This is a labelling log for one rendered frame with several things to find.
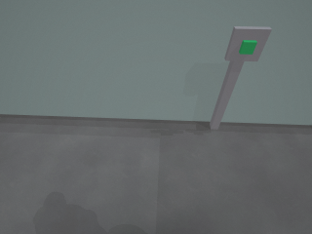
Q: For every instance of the panel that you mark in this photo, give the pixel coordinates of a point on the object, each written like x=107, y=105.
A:
x=236, y=60

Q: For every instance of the button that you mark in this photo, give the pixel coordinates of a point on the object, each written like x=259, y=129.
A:
x=247, y=47

